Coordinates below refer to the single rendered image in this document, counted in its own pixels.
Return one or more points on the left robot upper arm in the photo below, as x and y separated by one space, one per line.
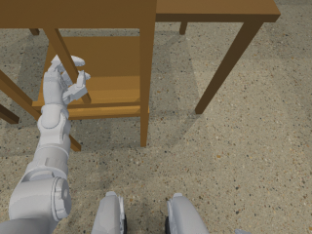
38 206

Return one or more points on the chair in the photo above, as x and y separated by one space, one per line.
119 66

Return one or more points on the table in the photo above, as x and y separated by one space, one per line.
253 14

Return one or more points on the robot right shin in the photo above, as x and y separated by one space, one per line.
173 228

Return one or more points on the robot left hand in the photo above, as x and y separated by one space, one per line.
55 84

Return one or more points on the left robot thigh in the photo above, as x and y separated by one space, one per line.
110 212

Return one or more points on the robot left forearm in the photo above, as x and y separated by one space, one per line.
52 152

